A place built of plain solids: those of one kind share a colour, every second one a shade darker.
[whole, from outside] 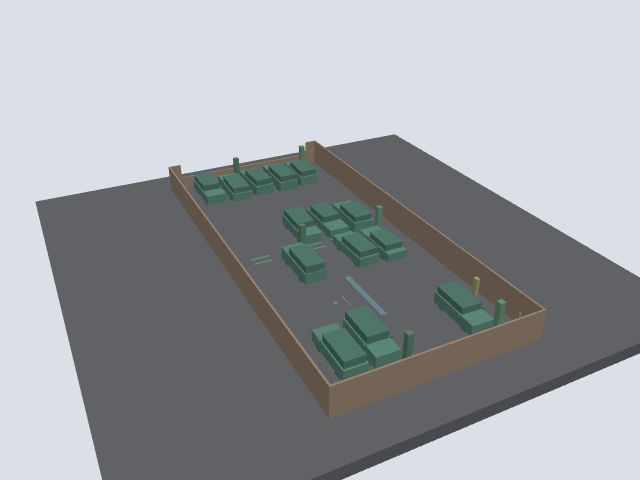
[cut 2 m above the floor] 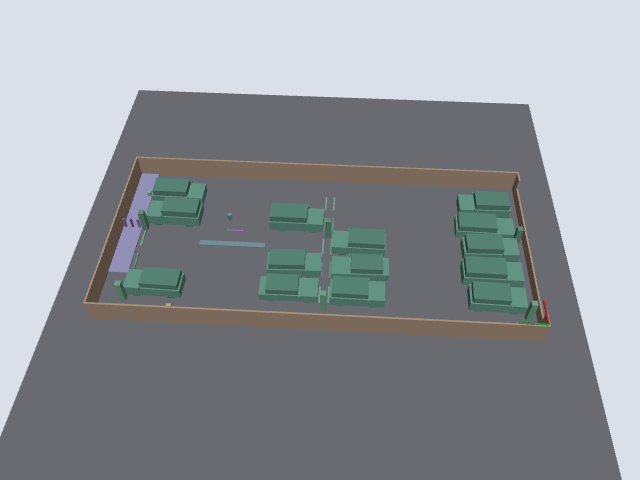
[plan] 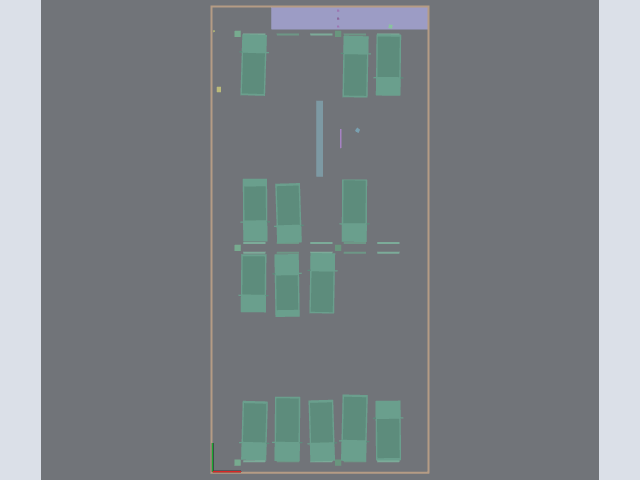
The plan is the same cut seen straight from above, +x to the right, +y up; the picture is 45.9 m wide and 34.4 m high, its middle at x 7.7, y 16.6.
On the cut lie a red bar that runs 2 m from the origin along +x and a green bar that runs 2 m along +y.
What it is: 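An open-sided multi-storey car park deck of the 2000s; 15.4 x 33.3 m, 2.39 m to the soffit, a drive aisle of 6.04 m, bays of 2.40 x 4.8 m, columns of 0.45 m, a walkway of 1.58 m with a kerb of about 0.12 m, a stair door of 0.92 x 2.1 m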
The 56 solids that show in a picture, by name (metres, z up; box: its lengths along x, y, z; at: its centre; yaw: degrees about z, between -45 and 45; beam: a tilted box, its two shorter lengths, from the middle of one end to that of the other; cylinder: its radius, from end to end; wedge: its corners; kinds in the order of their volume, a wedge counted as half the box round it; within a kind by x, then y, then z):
{
 "car_1": {"box": [1.57, 2.92, 0.53], "at": [2.93, 28.54, 1.3], "yaw": -1.8},
 "car_2": {"box": [1.81, 4.16, 0.84], "at": [2.94, 13.5, 0.6], "yaw": -0.5},
 "car_3": {"box": [1.61, 2.75, 0.51], "at": [2.95, 14.06, 1.28], "yaw": -0.5},
 "car_4": {"box": [1.77, 4.38, 0.85], "at": [2.95, 29.14, 0.61], "yaw": -1.8},
 "car_5": {"box": [1.81, 4.23, 0.86], "at": [3.0, 2.94, 0.61], "yaw": -1.6},
 "car_6": {"box": [1.61, 2.78, 0.54], "at": [3.02, 3.5, 1.31], "yaw": -1.6},
 "car_7": {"box": [1.74, 4.5, 0.71], "at": [3.05, 18.74, 0.53], "yaw": 0.4},
 "car_8": {"box": [1.54, 2.44, 0.51], "at": [3.05, 19.22, 1.14], "yaw": 0.4},
 "car_9": {"box": [1.75, 4.49, 0.72], "at": [5.34, 13.34, 0.54], "yaw": 0.9},
 "car_10": {"box": [1.55, 2.49, 0.55], "at": [5.35, 12.83, 1.18], "yaw": 0.9},
 "car_11": {"box": [1.81, 4.62, 0.91], "at": [5.36, 3.06, 0.64], "yaw": -0.4},
 "car_12": {"box": [1.61, 3.12, 0.56], "at": [5.37, 3.69, 1.37], "yaw": -0.4},
 "car_13": {"box": [1.57, 2.81, 0.53], "at": [5.43, 19.08, 1.21], "yaw": 1.8},
 "car_14": {"box": [1.77, 4.26, 0.76], "at": [5.45, 18.53, 0.56], "yaw": 1.8},
 "car_15": {"box": [1.57, 2.87, 0.56], "at": [7.81, 3.52, 1.33], "yaw": 1.7},
 "car_16": {"box": [1.77, 4.38, 0.87], "at": [7.83, 2.94, 0.61], "yaw": 1.7},
 "car_17": {"box": [1.58, 2.91, 0.53], "at": [7.85, 12.89, 1.29], "yaw": -1.0},
 "car_18": {"box": [1.78, 4.32, 0.84], "at": [7.86, 13.5, 0.6], "yaw": -1.0},
 "car_19": {"box": [1.81, 4.76, 0.76], "at": [10.16, 3.13, 0.56], "yaw": -1.4},
 "car_20": {"box": [1.8, 4.47, 0.92], "at": [10.17, 18.7, 0.64], "yaw": -0.3},
 "car_21": {"box": [1.6, 3.08, 0.6], "at": [10.17, 19.34, 1.4], "yaw": -0.3},
 "car_22": {"box": [1.61, 3.09, 0.53], "at": [10.18, 3.81, 1.2], "yaw": -1.4},
 "car_23": {"box": [1.6, 2.97, 0.61], "at": [10.24, 28.42, 1.41], "yaw": -1.0},
 "car_24": {"box": [1.8, 4.4, 0.92], "at": [10.25, 29.02, 0.64], "yaw": -1.0},
 "car_25": {"box": [1.8, 4.28, 0.87], "at": [12.59, 2.94, 0.61], "yaw": 0.6},
 "car_26": {"box": [1.6, 2.81, 0.56], "at": [12.6, 2.38, 1.33], "yaw": 0.6},
 "car_27": {"box": [1.77, 4.4, 0.85], "at": [12.61, 29.14, 0.61], "yaw": -0.6},
 "car_28": {"box": [1.57, 2.9, 0.57], "at": [12.62, 29.73, 1.32], "yaw": -0.6},
 "wall_1": {"box": [0.15, 33.56, 2.47], "at": [-0.07, 16.63, 1.19]},
 "wall_2": {"box": [1.15, 0.15, 2.47], "at": [0.42, -0.07, 1.19]},
 "wall_3": {"box": [13.4, 0.15, 1.14], "at": [7.7, -0.07, 0.52]},
 "wall_4": {"box": [15.7, 0.15, 2.47], "at": [7.7, 33.34, 1.19]},
 "wall_5": {"box": [1.15, 0.15, 2.47], "at": [14.97, -0.07, 1.19]},
 "wall_6": {"box": [0.15, 33.56, 2.47], "at": [15.47, 16.63, 1.19]},
 "column_1": {"box": [0.45, 0.45, 2.44], "at": [1.8, 0.65, 1.17]},
 "column_2": {"box": [0.45, 0.45, 2.44], "at": [1.8, 16.04, 1.17]},
 "column_3": {"box": [0.45, 0.45, 2.44], "at": [1.8, 31.38, 1.17]},
 "column_4": {"box": [0.45, 0.45, 2.44], "at": [9.0, 0.65, 1.17]},
 "column_5": {"box": [0.45, 0.45, 2.44], "at": [9.0, 16.04, 1.17]},
 "column_6": {"box": [0.45, 0.45, 2.44], "at": [9.0, 31.38, 1.17]},
 "walkway_1": {"box": [11.2, 1.58, 0.16], "at": [9.8, 32.47, 0.03]},
 "wheelstop_1": {"box": [1.6, 0.15, 0.15], "at": [3.0, 0.75, 0.03]},
 "wheelstop_2": {"box": [1.6, 0.15, 0.15], "at": [3.0, 15.69, 0.03]},
 "wheelstop_3": {"box": [1.6, 0.15, 0.15], "at": [3.0, 16.39, 0.03]},
 "wheelstop_4": {"box": [1.6, 0.15, 0.15], "at": [5.4, 15.69, 0.03]},
 "wheelstop_5": {"box": [1.6, 0.15, 0.15], "at": [5.4, 31.33, 0.03]},
 "wheelstop_6": {"box": [1.6, 0.15, 0.15], "at": [7.8, 16.39, 0.03]},
 "wheelstop_7": {"box": [1.6, 0.15, 0.15], "at": [7.8, 31.33, 0.03]},
 "wheelstop_8": {"box": [1.6, 0.15, 0.15], "at": [10.2, 15.69, 0.03]},
 "wheelstop_9": {"box": [1.6, 0.15, 0.15], "at": [10.2, 16.39, 0.03]},
 "wheelstop_10": {"box": [1.6, 0.15, 0.15], "at": [10.2, 31.33, 0.03]},
 "wheelstop_11": {"box": [1.6, 0.15, 0.15], "at": [12.6, 15.69, 0.03]},
 "wheelstop_12": {"box": [1.6, 0.15, 0.15], "at": [12.6, 16.39, 0.03]},
 "hump_1": {"box": [0.49, 5.44, 0.11], "at": [7.67, 23.86, 0.01]},
 "pay_station_1": {"box": [0.3, 0.4, 1.5], "at": [0.45, 27.38, 0.7]},
 "wet_floor_sign_1": {"box": [0.29, 0.29, 0.67], "at": [10.4, 24.46, 0.28], "yaw": -31.5}
}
